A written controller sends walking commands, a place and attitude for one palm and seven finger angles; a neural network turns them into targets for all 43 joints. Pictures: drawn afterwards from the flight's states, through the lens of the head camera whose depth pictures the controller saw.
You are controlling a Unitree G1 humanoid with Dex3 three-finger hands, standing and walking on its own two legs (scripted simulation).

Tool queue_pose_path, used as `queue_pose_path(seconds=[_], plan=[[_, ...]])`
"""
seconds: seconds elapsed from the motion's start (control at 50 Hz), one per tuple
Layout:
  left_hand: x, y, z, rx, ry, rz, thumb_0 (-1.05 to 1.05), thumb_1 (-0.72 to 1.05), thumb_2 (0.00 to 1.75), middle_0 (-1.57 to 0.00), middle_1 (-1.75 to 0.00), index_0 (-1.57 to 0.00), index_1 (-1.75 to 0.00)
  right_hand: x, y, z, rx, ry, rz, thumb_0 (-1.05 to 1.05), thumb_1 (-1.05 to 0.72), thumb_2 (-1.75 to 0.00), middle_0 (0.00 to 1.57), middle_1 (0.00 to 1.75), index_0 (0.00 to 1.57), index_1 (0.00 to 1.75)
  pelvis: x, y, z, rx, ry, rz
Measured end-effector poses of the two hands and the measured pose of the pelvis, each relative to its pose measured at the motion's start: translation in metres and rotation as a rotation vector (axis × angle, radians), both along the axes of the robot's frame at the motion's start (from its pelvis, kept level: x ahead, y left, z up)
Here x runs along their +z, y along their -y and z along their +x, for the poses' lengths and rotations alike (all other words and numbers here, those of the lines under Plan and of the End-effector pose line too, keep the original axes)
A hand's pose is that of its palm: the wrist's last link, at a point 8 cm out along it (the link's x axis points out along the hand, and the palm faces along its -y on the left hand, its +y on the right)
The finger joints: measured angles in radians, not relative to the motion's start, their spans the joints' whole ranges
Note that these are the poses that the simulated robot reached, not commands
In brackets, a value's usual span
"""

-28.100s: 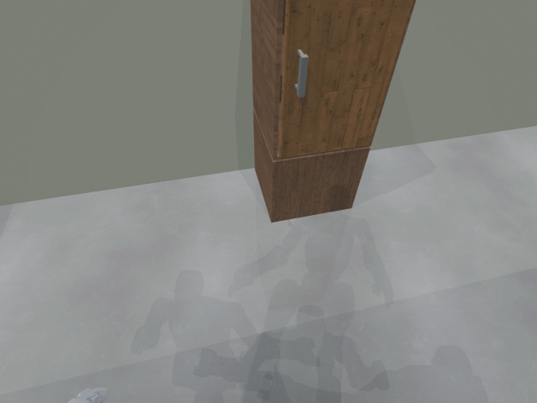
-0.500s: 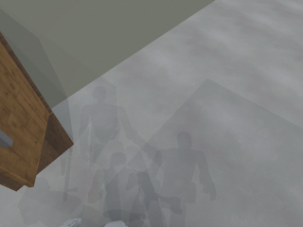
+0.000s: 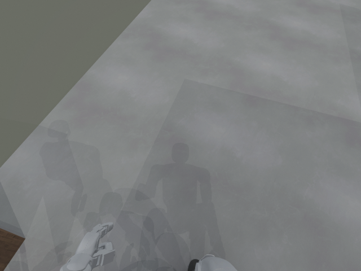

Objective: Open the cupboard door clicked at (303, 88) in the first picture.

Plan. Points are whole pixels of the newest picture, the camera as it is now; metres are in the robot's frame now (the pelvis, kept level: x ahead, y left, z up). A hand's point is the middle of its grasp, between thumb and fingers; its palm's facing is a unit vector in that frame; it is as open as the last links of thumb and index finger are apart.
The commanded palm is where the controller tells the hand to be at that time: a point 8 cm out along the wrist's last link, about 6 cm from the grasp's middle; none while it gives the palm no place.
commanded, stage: walk to a spot facing it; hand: left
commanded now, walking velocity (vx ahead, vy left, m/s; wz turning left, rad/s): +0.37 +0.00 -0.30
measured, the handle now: out of the picture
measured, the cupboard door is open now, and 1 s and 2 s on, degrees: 48 48 48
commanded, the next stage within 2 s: turn to face it in 1.14 s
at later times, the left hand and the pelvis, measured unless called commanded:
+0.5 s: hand (104, 251) +0.19 +0.19 -0.16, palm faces -0.04 -0.99 -0.16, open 7.3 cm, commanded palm none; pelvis +0.22 +0.01 +0.01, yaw -9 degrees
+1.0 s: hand (161, 125) +0.56 +0.06 -0.14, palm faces -0.27 -0.94 -0.22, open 7.3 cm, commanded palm none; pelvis +0.43 -0.10 +0.02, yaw -15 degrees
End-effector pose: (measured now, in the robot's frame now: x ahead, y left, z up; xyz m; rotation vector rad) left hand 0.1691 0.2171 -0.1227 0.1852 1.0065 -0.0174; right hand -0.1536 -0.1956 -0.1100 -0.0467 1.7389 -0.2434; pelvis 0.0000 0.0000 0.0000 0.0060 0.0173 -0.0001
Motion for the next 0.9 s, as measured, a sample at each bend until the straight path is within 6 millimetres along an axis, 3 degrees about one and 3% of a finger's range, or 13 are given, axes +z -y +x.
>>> queue_pose_path(seconds=[0.06, 0.14, 0.22, 0.36, 0.42, 0.46, 0.5, 0.54, 0.6, 0.68, 0.82, 0.86, 0.9], plan=[[0.000, 0.008, 0.010, 0.025, -0.007, 0.017, 0.00, 0.91, 0.90, -0.20, -0.29, -0.20, -0.30, -0.012, 0.016, 0.044, -0.014, 0.032, -0.006, 0.01, -0.90, -0.90, 0.20, 0.30, 0.20, 0.30, 0.000, 0.008, 0.020, -0.019, 0.021, -0.011], [0.003, 0.012, -0.005, 0.040, -0.136, 0.046, 0.00, 0.91, 0.90, -0.20, -0.29, -0.20, -0.30, -0.012, 0.039, 0.147, 0.011, 0.239, -0.046, 0.01, -0.90, -0.90, 0.20, 0.30, 0.20, 0.30, 0.016, 0.015, 0.049, -0.050, 0.011, -0.011], [0.011, -0.005, -0.010, 0.092, -0.207, 0.087, -0.02, 0.95, 0.90, -0.20, -0.30, -0.21, -0.30, -0.003, 0.052, 0.251, 0.064, 0.441, -0.063, 0.01, -0.91, -0.90, 0.19, 0.30, 0.20, 0.30, 0.024, 0.017, 0.081, -0.070, -0.007, -0.011], [0.007, -0.018, -0.016, 0.151, -0.350, 0.080, -0.01, 0.93, 0.90, -0.20, -0.29, -0.20, -0.30, 0.013, 0.051, 0.405, 0.165, 0.646, -0.071, 0.00, -0.91, -0.90, 0.19, 0.30, 0.20, 0.30, 0.024, 0.008, 0.148, -0.099, -0.005, -0.021], [-0.002, -0.021, -0.012, 0.172, -0.421, 0.063, -0.01, 0.92, 0.90, -0.20, -0.29, -0.20, -0.30, 0.016, 0.043, 0.459, 0.199, 0.705, -0.083, 0.00, -0.91, -0.90, 0.19, 0.30, 0.20, 0.30, 0.018, 0.000, 0.182, -0.113, 0.003, -0.021], [-0.010, -0.024, -0.002, 0.165, -0.467, 0.053, 0.00, 0.92, 0.90, -0.20, -0.29, -0.20, -0.30, 0.014, 0.039, 0.485, 0.206, 0.746, -0.102, 0.00, -0.90, -0.90, 0.19, 0.30, 0.20, 0.30, 0.010, -0.006, 0.203, -0.136, 0.007, -0.019], [-0.012, -0.024, 0.017, 0.136, -0.488, 0.050, 0.00, 0.91, 0.90, -0.20, -0.29, -0.20, -0.30, 0.014, 0.036, 0.493, 0.190, 0.751, -0.111, 0.00, -0.90, -0.90, 0.20, 0.30, 0.20, 0.30, 0.011, -0.008, 0.219, -0.156, 0.016, -0.008], [-0.010, -0.023, 0.048, 0.108, -0.473, 0.048, 0.00, 0.91, 0.90, -0.20, -0.29, -0.20, -0.30, 0.014, 0.035, 0.488, 0.157, 0.714, -0.113, 0.00, -0.90, -0.90, 0.20, 0.30, 0.20, 0.30, 0.015, -0.007, 0.235, -0.167, 0.017, -0.004], [-0.003, -0.016, 0.107, 0.069, -0.402, 0.041, 0.00, 0.91, 0.90, -0.20, -0.29, -0.20, -0.30, 0.010, 0.034, 0.464, 0.100, 0.602, -0.102, 0.00, -0.90, -0.90, 0.20, 0.30, 0.20, 0.30, 0.024, -0.004, 0.259, -0.183, 0.015, -0.003], [0.008, 0.001, 0.194, -0.002, -0.291, 0.048, 0.00, 0.92, 0.90, -0.20, -0.29, -0.20, -0.30, 0.008, 0.051, 0.425, -0.006, 0.442, -0.132, -0.01, -0.94, -0.90, 0.20, 0.30, 0.20, 0.30, 0.029, 0.005, 0.292, -0.216, 0.010, -0.001], [0.016, 0.051, 0.343, -0.150, -0.137, 0.103, 0.00, 0.92, 0.90, -0.20, -0.29, -0.20, -0.30, -0.006, 0.066, 0.368, -0.148, 0.164, -0.073, 0.00, -0.93, -0.90, 0.20, 0.30, 0.20, 0.30, 0.018, 0.048, 0.354, -0.259, 0.010, 0.016], [0.012, 0.068, 0.377, -0.167, -0.075, 0.115, 0.00, 0.92, 0.90, -0.20, -0.29, -0.20, -0.30, -0.015, 0.071, 0.363, -0.177, 0.100, -0.042, 0.00, -0.92, -0.90, 0.20, 0.30, 0.20, 0.30, 0.007, 0.066, 0.372, -0.258, 0.014, 0.025], [0.014, 0.082, 0.395, -0.162, -0.045, 0.114, 0.00, 0.92, 0.90, -0.20, -0.29, -0.20, -0.30, -0.017, 0.079, 0.374, -0.193, 0.068, -0.026, 0.00, -0.92, -0.90, 0.19, 0.30, 0.20, 0.30, 0.006, 0.077, 0.386, -0.258, 0.026, 0.014]])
